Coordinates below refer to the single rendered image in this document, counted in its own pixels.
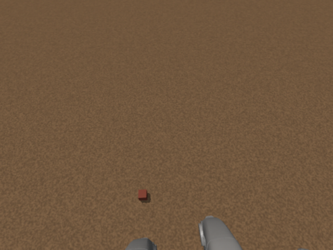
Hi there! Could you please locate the cube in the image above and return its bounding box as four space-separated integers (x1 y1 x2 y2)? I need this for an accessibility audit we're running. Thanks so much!
138 189 147 201

